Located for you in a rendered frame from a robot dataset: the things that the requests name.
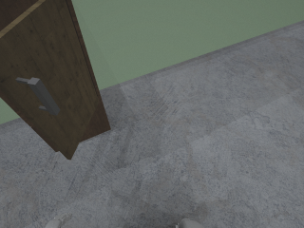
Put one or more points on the cupboard door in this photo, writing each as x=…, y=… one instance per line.
x=42, y=43

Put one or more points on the robot left hand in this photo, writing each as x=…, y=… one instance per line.
x=59, y=220

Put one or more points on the handle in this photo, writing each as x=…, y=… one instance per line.
x=42, y=93

